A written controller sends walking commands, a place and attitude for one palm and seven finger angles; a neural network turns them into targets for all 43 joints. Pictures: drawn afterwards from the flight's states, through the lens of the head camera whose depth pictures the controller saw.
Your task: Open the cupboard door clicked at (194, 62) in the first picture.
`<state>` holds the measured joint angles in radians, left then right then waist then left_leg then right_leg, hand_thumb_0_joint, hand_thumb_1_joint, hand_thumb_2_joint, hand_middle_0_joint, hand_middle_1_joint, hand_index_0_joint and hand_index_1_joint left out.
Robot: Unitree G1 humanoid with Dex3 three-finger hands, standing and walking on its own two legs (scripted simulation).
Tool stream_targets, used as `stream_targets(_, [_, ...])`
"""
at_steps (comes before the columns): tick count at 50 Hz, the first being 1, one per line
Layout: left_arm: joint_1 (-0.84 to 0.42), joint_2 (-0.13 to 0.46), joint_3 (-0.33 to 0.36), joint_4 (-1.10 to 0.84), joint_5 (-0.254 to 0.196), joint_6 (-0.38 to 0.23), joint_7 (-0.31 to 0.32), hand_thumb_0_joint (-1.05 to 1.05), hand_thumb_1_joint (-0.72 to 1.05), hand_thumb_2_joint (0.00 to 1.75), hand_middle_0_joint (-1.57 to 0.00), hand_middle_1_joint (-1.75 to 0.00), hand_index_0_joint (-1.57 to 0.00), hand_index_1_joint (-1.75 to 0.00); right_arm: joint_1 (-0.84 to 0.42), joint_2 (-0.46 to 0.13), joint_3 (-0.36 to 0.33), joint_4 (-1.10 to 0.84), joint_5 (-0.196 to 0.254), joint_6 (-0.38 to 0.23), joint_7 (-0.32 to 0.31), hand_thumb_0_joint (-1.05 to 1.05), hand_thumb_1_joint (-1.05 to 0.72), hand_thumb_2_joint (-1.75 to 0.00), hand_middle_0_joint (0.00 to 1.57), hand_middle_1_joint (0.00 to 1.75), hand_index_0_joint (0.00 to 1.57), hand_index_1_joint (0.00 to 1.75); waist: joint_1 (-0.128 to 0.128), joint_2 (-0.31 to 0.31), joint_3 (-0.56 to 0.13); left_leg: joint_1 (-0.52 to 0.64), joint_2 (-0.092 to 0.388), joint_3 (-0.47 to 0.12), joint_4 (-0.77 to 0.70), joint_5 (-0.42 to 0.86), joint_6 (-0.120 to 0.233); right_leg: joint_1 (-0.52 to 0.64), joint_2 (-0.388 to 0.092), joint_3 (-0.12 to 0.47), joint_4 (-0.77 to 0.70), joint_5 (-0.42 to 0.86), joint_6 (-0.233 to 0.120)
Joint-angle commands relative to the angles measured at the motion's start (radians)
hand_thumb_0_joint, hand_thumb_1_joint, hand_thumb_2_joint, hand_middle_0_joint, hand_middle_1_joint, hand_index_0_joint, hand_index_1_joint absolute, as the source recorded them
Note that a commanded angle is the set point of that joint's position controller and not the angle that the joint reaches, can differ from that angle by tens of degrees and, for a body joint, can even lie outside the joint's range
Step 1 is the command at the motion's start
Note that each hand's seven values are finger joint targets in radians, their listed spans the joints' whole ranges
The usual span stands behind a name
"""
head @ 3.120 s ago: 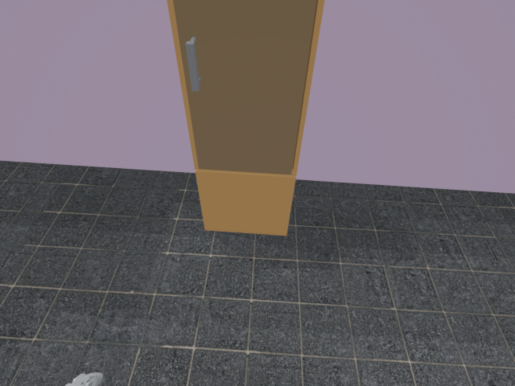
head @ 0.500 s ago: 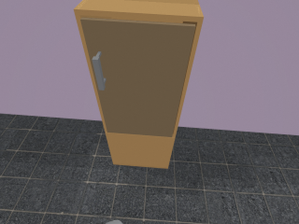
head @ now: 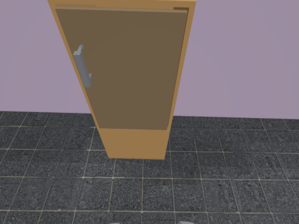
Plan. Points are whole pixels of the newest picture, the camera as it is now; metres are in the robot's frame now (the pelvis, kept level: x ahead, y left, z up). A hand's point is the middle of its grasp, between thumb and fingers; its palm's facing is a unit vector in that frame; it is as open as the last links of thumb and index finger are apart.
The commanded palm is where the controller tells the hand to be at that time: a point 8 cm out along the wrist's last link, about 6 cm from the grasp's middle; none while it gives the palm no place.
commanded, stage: come to a stop and stand still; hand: left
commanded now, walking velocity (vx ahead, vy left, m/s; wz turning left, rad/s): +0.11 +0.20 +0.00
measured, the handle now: (84, 66) +0.56 +0.25 +0.09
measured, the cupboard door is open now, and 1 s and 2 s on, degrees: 0 0 0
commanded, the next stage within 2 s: look again from close up in 1.08 s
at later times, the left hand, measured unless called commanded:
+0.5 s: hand out of the picture -0.04 +0.17 -0.15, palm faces +0.14 -0.96 -0.25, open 7.4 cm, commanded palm none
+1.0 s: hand out of the picture +0.01 +0.21 -0.17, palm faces +0.06 -0.98 -0.18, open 7.3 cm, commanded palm none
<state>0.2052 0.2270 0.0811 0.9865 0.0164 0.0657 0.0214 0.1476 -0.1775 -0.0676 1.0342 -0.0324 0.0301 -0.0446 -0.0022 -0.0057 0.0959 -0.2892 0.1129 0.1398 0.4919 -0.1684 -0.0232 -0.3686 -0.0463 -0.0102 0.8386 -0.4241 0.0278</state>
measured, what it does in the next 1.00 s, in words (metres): steps on the spot: right foot, then left foot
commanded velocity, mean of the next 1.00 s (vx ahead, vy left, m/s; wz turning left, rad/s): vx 0.04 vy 0.08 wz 0.00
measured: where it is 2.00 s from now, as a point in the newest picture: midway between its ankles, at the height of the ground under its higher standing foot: outside the picture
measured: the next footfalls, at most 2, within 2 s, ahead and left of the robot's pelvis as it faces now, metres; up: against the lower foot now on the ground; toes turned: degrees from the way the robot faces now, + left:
right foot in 0.06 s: +0.04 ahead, -0.10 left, +0.00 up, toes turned -2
left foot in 0.58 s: -0.01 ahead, +0.14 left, +0.00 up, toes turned +5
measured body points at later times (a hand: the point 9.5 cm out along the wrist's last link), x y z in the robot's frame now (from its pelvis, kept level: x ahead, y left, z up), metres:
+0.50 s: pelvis -0.02 -0.02 +0.01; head +0.00 -0.04 +0.46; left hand -0.04 +0.22 -0.13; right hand +0.01 -0.27 -0.15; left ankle -0.06 +0.13 -0.70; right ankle +0.00 -0.15 -0.73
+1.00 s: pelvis +0.00 +0.04 +0.01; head +0.00 +0.04 +0.46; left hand +0.00 +0.26 -0.16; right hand +0.02 -0.19 -0.15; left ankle -0.05 +0.13 -0.73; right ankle +0.00 -0.10 -0.73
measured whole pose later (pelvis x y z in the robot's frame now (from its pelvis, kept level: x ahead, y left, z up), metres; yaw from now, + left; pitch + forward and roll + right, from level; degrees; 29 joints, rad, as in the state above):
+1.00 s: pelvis +0.00 +0.04 +0.01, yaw +1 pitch -1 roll +0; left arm 0.24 0.16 0.01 1.13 0.01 0.01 0.03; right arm 0.25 -0.15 -0.01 1.13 -0.01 -0.01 -0.04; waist 0.00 -0.01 0.02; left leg -0.09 0.00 0.07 0.41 -0.30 0.02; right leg -0.17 -0.05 -0.05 0.42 -0.23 0.03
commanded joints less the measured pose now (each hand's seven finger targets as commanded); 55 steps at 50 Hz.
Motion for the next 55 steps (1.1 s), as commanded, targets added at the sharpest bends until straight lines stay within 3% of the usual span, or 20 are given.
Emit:
stream_targets(1, [0.219, 0.024, -0.005, 0.018, 0.007, -0.046, 0.007, 0.00, 0.90, 0.90, -0.20, -0.30, -0.20, -0.30, 0.014, -0.119, -0.020, -0.051, 0.012, -0.007, 0.021, 0.00, -0.90, -0.90, 0.20, 0.30, 0.20, 0.30, 0.060, 0.098, -0.135, -0.111, 0.081, -0.112, -0.029, -0.177, 0.068, 0.289, -0.015, -0.033, -0.385, 0.190, 0.001])
stream_targets(2, [0.181, 0.103, -0.007, 0.005, 0.019, -0.065, 0.012, 0.00, 0.90, 0.90, -0.20, -0.30, -0.20, -0.30, 0.056, -0.041, -0.004, -0.055, 0.025, 0.004, 0.028, 0.00, -0.90, -0.90, 0.20, 0.30, 0.20, 0.30, 0.035, -0.176, -0.101, -0.147, -0.028, -0.057, 0.147, -0.327, 0.001, 0.199, -0.190, 0.187, -0.575, 0.062, -0.036])
stream_targets(3, [0.115, 0.172, -0.004, -0.034, 0.017, -0.061, 0.013, 0.00, 0.90, 0.90, -0.20, -0.30, -0.20, -0.30, 0.034, -0.035, -0.003, -0.086, 0.019, 0.013, 0.034, 0.00, -0.90, -0.90, 0.20, 0.30, 0.20, 0.30, 0.038, -0.306, -0.023, -0.182, -0.066, -0.103, 0.271, -0.378, -0.005, 0.048, -0.325, 0.375, -0.681, -0.027, -0.091])
stream_targets(4, [0.082, 0.187, 0.000, -0.054, 0.015, -0.055, 0.014, 0.00, 0.90, 0.90, -0.20, -0.30, -0.20, -0.30, 0.027, -0.073, -0.012, -0.093, 0.014, 0.022, 0.041, 0.00, -0.90, -0.90, 0.20, 0.30, 0.20, 0.30, 0.036, -0.215, -0.007, -0.142, -0.047, -0.147, 0.323, -0.340, 0.002, -0.034, -0.351, 0.368, -0.717, -0.158, -0.133])
stream_targets(6, [0.029, 0.177, 0.008, -0.059, 0.014, -0.061, 0.018, 0.00, 0.90, 0.90, -0.20, -0.30, -0.20, -0.30, 0.044, -0.085, -0.017, -0.064, 0.009, 0.034, 0.047, 0.00, -0.90, -0.90, 0.20, 0.30, 0.20, 0.30, 0.023, -0.254, 0.057, -0.187, -0.064, -0.173, 0.448, -0.248, 0.008, -0.089, -0.311, 0.380, -0.740, -0.258, -0.114])
stream_targets(9, [-0.001, 0.139, 0.006, -0.066, 0.007, -0.065, 0.019, 0.00, 0.90, 0.90, -0.20, -0.30, -0.20, -0.30, 0.150, -0.104, -0.024, -0.020, 0.004, 0.025, 0.056, 0.00, -0.90, -0.90, 0.20, 0.30, 0.20, 0.30, -0.009, -0.165, 0.040, -0.217, -0.069, -0.156, 0.538, -0.119, -0.005, 0.010, -0.256, 0.220, -0.666, -0.027, -0.105])
stream_targets(15, [0.142, 0.117, 0.009, -0.030, 0.005, -0.076, 0.026, 0.00, 0.90, 0.90, -0.20, -0.30, -0.20, -0.30, 0.121, -0.095, -0.019, -0.050, 0.000, 0.020, 0.056, 0.00, -0.90, -0.90, 0.20, 0.30, 0.20, 0.30, 0.056, -0.143, -0.054, -0.282, -0.070, -0.154, 0.516, -0.109, -0.033, 0.240, -0.277, 0.215, -0.622, 0.101, -0.140])
stream_targets(21, [0.162, 0.126, 0.013, -0.012, 0.020, -0.075, 0.022, 0.00, 0.90, 0.90, -0.20, -0.30, -0.20, -0.30, 0.095, -0.073, -0.003, -0.069, 0.011, 0.005, 0.053, 0.00, -0.90, -0.90, 0.20, 0.30, 0.20, 0.30, 0.068, -0.191, -0.079, -0.169, -0.066, -0.120, 0.274, -0.238, -0.022, 0.243, -0.287, 0.231, -0.617, 0.143, -0.183])
stream_targets(25, [0.107, 0.126, 0.012, 0.005, 0.015, -0.065, 0.015, 0.00, 0.90, 0.90, -0.20, -0.30, -0.20, -0.30, 0.205, -0.045, 0.012, -0.025, 0.021, -0.017, 0.040, 0.00, -0.90, -0.90, 0.20, 0.30, 0.20, 0.30, 0.010, -0.201, -0.105, 0.107, -0.105, -0.070, -0.020, -0.118, -0.001, 0.117, -0.211, 0.143, -0.544, 0.183, -0.134])
stream_targets(26, [0.097, 0.106, 0.004, 0.014, 0.008, -0.059, 0.013, 0.00, 0.90, 0.90, -0.20, -0.30, -0.20, -0.30, 0.233, -0.048, 0.017, -0.004, 0.024, -0.025, 0.035, 0.00, -0.90, -0.90, 0.20, 0.30, 0.20, 0.30, -0.005, -0.148, -0.099, 0.200, -0.104, -0.066, -0.110, -0.049, 0.002, 0.051, -0.166, 0.102, -0.500, 0.151, -0.098])
stream_targets(27, [0.104, 0.067, -0.006, 0.015, 0.000, -0.055, 0.010, 0.00, 0.90, 0.90, -0.20, -0.30, -0.20, -0.30, 0.256, -0.084, 0.014, 0.004, 0.022, -0.035, 0.029, 0.00, -0.90, -0.90, 0.20, 0.30, 0.20, 0.30, -0.014, -0.031, -0.120, 0.266, -0.039, -0.127, -0.156, -0.037, 0.013, -0.002, -0.110, 0.056, -0.412, 0.117, -0.065])
stream_targets(28, [0.120, 0.015, -0.017, 0.009, -0.006, -0.051, 0.006, 0.00, 0.90, 0.90, -0.20, -0.30, -0.20, -0.30, 0.250, -0.149, 0.003, -0.009, 0.015, -0.041, 0.024, 0.00, -0.90, -0.90, 0.20, 0.30, 0.20, 0.30, -0.009, 0.170, -0.103, 0.221, 0.116, -0.326, -0.225, -0.055, 0.065, -0.059, -0.034, -0.025, -0.295, 0.059, -0.024])
stream_targets(29, [0.107, -0.007, -0.024, 0.008, 0.000, -0.050, 0.005, 0.00, 0.90, 0.90, -0.20, -0.30, -0.20, -0.30, 0.205, -0.184, 0.000, -0.029, 0.017, -0.035, 0.019, 0.00, -0.90, -0.90, 0.20, 0.30, 0.20, 0.30, 0.002, 0.239, -0.049, 0.099, 0.202, -0.382, -0.296, -0.091, 0.122, -0.035, -0.020, -0.065, -0.217, -0.023, -0.006])
stream_targets(30, [0.101, -0.014, -0.028, 0.012, 0.004, -0.054, 0.004, 0.00, 0.90, 0.90, -0.20, -0.30, -0.20, -0.30, 0.159, -0.177, 0.008, -0.039, 0.009, -0.032, 0.017, 0.00, -0.90, -0.90, 0.20, 0.30, 0.20, 0.30, 0.017, 0.167, -0.005, -0.005, 0.192, -0.360, -0.306, -0.136, 0.146, 0.006, -0.022, -0.045, -0.185, -0.016, -0.007])
stream_targets(32, [0.097, -0.017, -0.036, 0.049, 0.008, -0.049, 0.000, 0.00, 0.90, 0.90, -0.20, -0.30, -0.20, -0.30, 0.118, -0.122, 0.024, -0.015, 0.010, -0.045, 0.004, 0.00, -0.90, -0.90, 0.20, 0.30, 0.20, 0.30, 0.022, 0.232, 0.007, 0.043, 0.108, -0.278, -0.276, 0.079, 0.130, 0.018, -0.030, -0.043, -0.159, 0.042, -0.004])
stream_targets(36, [0.157, -0.011, -0.044, 0.095, -0.002, -0.063, 0.000, 0.00, 0.90, 0.90, -0.20, -0.30, -0.20, -0.30, 0.125, -0.098, 0.034, 0.008, 0.017, -0.051, -0.006, 0.00, -0.90, -0.90, 0.20, 0.30, 0.20, 0.30, 0.038, 0.143, -0.047, 0.145, 0.055, -0.185, -0.136, 0.387, 0.109, 0.112, -0.027, -0.034, -0.354, 0.182, -0.005])
stream_targets(39, [0.174, 0.032, -0.047, 0.118, -0.002, -0.080, 0.010, 0.00, 0.90, 0.90, -0.20, -0.30, -0.20, -0.30, 0.149, -0.073, 0.035, 0.017, 0.030, -0.056, -0.003, 0.00, -0.90, -0.90, 0.20, 0.30, 0.20, 0.30, 0.020, 0.026, -0.095, 0.123, 0.000, -0.156, -0.081, 0.286, 0.054, 0.243, -0.095, 0.043, -0.431, 0.552, -0.038])
stream_targets(42, [0.131, 0.016, -0.055, 0.126, -0.003, -0.082, 0.012, 0.00, 0.90, 0.90, -0.20, -0.30, -0.20, -0.30, 0.155, -0.074, 0.036, 0.042, 0.027, -0.051, -0.001, 0.00, -0.90, -0.90, 0.20, 0.30, 0.20, 0.30, 0.006, -0.084, -0.061, 0.133, 0.002, -0.155, -0.115, 0.191, 0.040, 0.214, -0.091, 0.029, -0.430, 0.536, -0.043])
stream_targets(49, [0.099, 0.012, -0.057, 0.127, -0.006, -0.069, 0.016, 0.00, 0.90, 0.90, -0.20, -0.30, -0.20, -0.30, 0.175, -0.065, 0.050, 0.081, 0.024, -0.058, -0.001, 0.00, -0.90, -0.90, 0.20, 0.30, 0.20, 0.30, 0.014, 0.039, -0.034, 0.116, 0.008, -0.169, -0.179, 0.178, 0.045, 0.241, -0.069, 0.002, -0.458, 0.387, -0.028])
stream_targets(55, [0.097, 0.013, -0.059, 0.134, -0.008, -0.068, 0.016, 0.00, 0.90, 0.90, -0.20, -0.30, -0.20, -0.30, 0.198, -0.061, 0.052, 0.099, 0.024, -0.063, -0.004, 0.00, -0.90, -0.90, 0.20, 0.30, 0.20, 0.30, 0.015, 0.048, -0.047, 0.132, 0.008, -0.169, -0.185, 0.218, 0.043, 0.257, -0.071, -0.006, -0.459, 0.405, -0.028])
